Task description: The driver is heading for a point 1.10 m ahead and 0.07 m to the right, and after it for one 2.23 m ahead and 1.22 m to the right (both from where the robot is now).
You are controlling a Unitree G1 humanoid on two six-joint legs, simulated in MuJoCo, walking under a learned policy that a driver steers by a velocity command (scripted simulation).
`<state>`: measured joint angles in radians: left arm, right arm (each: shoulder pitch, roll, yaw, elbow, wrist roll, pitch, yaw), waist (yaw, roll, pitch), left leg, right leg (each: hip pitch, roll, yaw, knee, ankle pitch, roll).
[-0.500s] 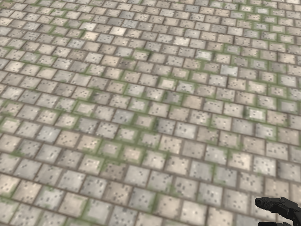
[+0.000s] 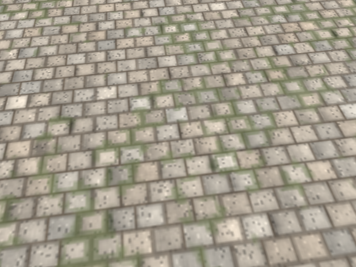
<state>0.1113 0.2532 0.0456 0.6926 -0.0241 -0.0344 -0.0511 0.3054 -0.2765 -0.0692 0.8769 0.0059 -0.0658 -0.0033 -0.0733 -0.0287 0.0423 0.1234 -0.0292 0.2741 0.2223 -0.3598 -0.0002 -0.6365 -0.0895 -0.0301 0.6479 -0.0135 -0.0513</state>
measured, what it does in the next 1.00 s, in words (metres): walks ahead: right foot, then left foot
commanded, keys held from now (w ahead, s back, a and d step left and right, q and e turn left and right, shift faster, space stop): w+e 0.24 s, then w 0.76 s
